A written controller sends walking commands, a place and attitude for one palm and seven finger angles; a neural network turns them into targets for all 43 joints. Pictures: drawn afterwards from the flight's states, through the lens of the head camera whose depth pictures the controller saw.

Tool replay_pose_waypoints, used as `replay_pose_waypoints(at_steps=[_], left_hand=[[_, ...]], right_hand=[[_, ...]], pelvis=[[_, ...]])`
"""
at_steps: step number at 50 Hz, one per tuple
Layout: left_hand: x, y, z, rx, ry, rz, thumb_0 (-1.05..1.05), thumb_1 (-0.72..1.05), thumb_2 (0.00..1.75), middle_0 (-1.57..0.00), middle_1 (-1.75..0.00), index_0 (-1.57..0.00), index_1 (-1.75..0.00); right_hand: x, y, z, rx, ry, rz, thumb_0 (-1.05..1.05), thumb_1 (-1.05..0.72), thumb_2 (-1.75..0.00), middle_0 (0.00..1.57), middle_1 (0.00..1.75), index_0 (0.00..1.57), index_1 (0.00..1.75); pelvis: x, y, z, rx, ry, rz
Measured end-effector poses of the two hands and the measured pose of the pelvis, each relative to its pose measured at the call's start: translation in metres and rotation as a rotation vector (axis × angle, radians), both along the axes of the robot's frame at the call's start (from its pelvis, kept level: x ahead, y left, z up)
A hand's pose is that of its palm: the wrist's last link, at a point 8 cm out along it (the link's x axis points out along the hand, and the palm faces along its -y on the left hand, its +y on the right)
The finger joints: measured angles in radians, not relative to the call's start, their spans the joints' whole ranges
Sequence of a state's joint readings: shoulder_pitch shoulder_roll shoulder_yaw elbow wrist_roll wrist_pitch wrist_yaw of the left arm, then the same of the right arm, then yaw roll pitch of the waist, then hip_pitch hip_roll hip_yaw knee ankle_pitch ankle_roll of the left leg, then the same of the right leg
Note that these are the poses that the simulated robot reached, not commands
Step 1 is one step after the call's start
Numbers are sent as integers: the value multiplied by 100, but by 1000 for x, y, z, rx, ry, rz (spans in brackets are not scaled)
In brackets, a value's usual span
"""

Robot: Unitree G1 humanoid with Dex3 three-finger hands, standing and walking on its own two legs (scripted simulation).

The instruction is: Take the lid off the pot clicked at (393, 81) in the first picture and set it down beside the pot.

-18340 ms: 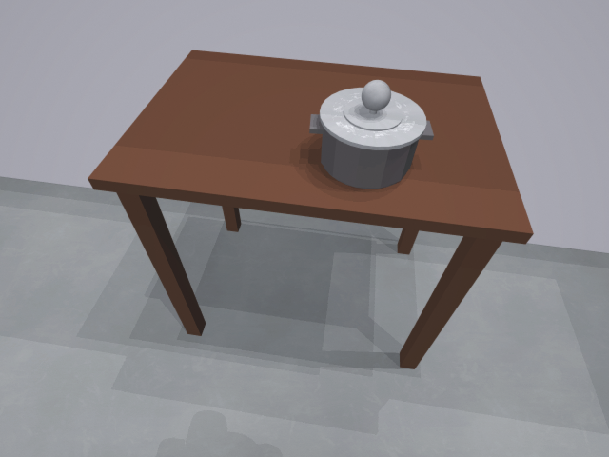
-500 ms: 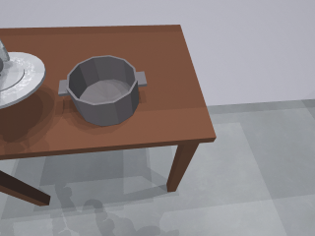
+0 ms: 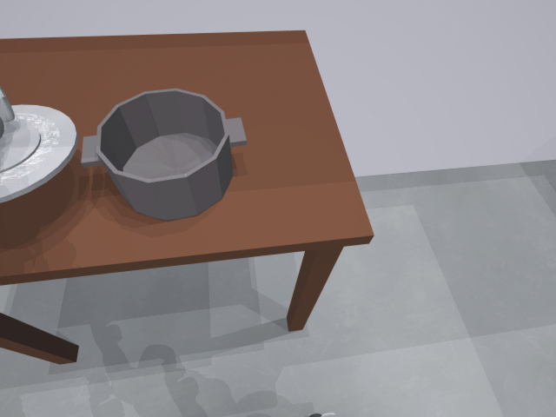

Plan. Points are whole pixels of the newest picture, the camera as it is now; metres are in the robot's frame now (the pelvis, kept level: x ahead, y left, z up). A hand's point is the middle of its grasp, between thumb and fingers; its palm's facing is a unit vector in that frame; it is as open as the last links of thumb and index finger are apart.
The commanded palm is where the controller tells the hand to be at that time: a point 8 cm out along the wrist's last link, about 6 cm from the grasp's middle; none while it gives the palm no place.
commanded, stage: lower the lid onto the table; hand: left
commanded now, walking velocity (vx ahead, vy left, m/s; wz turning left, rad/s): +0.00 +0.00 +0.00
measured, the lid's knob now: out of the picture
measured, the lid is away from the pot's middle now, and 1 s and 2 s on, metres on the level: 0.22 0.24 0.23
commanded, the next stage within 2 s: open the fingers wide in 1.26 s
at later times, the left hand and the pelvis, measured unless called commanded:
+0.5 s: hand out of the picture +0.46 +0.35 +0.12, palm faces -0.45 -0.20 -0.87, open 8.2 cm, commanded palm +0.52 +0.36 +0.19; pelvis +0.00 +0.00 -0.01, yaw +0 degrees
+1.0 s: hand out of the picture +0.47 +0.36 +0.10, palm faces -0.47 -0.20 -0.86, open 8.2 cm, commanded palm +0.52 +0.36 +0.16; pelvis -0.01 +0.01 -0.02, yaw -1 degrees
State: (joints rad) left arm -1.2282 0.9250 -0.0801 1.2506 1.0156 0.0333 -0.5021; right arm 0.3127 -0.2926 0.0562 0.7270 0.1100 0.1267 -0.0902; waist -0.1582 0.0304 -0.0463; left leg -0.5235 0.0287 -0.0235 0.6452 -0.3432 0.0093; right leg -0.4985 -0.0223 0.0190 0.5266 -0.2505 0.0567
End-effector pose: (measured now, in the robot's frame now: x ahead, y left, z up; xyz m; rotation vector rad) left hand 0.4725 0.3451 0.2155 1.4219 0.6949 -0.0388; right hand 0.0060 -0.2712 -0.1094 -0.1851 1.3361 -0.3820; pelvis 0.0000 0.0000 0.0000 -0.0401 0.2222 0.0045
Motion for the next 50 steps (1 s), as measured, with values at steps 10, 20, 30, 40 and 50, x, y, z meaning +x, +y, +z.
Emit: replay_pose_waypoints(at_steps=[10, 20, 30, 40, 50], left_hand=[[0, 8, -7, -19, -5, 18, 0, 21, 74, -59, -97, -58, -97], [-3, 15, -30, -11, 43, 19, 0, 21, 74, -59, -97, -58, -97], [3, 11, -37, -34, 29, -18, 0, 22, 74, -59, -97, -58, -97], [6, 14, -50, -35, 33, -30, 0, 22, 74, -59, -97, -58, -97], [3, 21, -63, -28, 53, -17, 0, 22, 74, -59, -97, -57, -97]], right_hand=[[-5, -2, 0, -11, 20, -17, 1, -91, -90, 20, 30, 20, 30], [-8, -1, -1, -25, 41, -14, 0, -91, -90, 20, 30, 20, 30], [-12, 4, -1, -35, 39, -26, 0, -90, -90, 20, 30, 20, 30], [-25, 11, -5, -27, 78, -43, 0, -90, -90, 20, 30, 20, 30], [-35, 13, -7, -28, 104, -55, 0, -90, -90, 20, 30, 20, 30]], pelvis=[[2, -1, -2, -4, 12, -2], [-1, 1, -5, -9, 27, 0], [-1, 4, -8, -16, 37, -2], [-3, 8, -12, -20, 58, -9], [-7, 9, -16, -26, 70, -7]])
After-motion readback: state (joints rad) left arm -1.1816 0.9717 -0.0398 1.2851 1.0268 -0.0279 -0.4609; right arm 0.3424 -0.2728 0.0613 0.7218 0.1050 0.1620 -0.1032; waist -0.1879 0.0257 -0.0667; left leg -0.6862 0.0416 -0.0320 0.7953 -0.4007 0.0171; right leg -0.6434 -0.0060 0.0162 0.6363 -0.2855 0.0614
